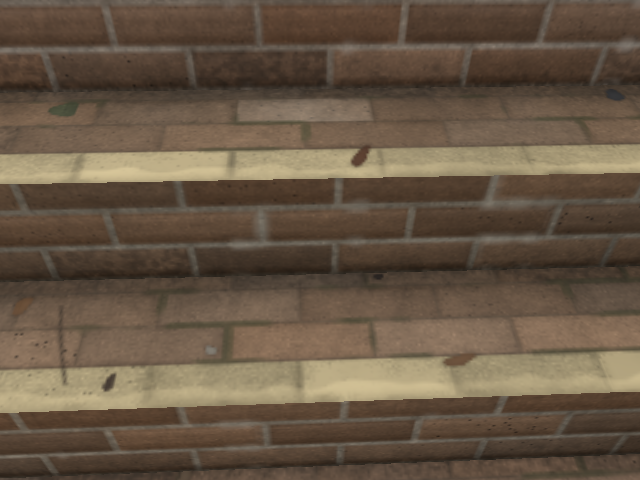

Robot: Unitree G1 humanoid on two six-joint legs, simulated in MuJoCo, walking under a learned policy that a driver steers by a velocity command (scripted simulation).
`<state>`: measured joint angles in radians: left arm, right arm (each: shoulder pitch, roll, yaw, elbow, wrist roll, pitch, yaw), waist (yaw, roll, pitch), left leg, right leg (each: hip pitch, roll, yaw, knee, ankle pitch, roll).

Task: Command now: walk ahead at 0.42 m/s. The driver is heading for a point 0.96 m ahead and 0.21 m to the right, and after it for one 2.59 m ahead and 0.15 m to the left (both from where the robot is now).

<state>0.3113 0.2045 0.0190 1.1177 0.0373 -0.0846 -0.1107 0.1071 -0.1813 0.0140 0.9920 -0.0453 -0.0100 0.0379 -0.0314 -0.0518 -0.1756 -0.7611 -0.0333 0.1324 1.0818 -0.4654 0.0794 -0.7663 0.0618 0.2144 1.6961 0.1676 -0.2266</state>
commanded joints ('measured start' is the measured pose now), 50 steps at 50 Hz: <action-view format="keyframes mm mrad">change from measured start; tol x32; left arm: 1 -43 -49 -8 -65 -33 29 31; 15 -661 -26 -74 -380 -17 146 74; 25 -49 111 7 -190 62 169 70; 31 -449 -105 -53 -146 -17 5 62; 50 -242 22 -15 -144 -22 -17 -1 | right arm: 1 58 62 20 120 -15 -32 7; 21 510 -136 -36 170 5 -140 109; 50 77 -78 -40 29 36 -66 23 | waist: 1 67 15 111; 22 106 112 -276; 50 4 50 105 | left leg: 1 281 189 -521 -623 24 81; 4 312 160 -216 -675 633 -7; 10 557 201 -219 -783 448 116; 16 459 300 -180 -968 933 163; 20 834 325 -124 -704 2201 149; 22 573 218 -148 -495 1835 105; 24 165 74 -236 1 628 73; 27 -204 -46 -484 758 493 88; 42 371 129 -165 -540 318 -178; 50 356 70 -161 -602 248 -6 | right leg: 1 -472 -7 142 266 -18 -70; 9 -880 -25 -40 722 -222 -90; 19 -186 -13 -438 -386 -515 93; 21 183 -84 -198 -479 -54 -25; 25 300 -317 576 -1302 -935 -124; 35 110 -93 -282 -1360 -509 151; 50 495 -114 -254 -1235 -398 125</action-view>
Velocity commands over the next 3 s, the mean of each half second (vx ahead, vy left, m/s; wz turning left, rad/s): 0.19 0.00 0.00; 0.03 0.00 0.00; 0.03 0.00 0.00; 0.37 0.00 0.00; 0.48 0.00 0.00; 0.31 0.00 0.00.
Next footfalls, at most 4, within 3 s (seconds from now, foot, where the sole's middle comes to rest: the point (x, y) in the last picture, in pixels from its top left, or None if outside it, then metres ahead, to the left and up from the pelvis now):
0.38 right None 0.33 -0.11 -0.49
0.84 left None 0.34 0.11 -0.49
1.98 left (279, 341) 0.57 0.07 -0.28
2.42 right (473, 135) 0.81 -0.23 -0.08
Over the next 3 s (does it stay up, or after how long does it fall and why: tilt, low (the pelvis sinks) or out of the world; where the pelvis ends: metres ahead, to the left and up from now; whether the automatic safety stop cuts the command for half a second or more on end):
stays up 0.89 -0.14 0.74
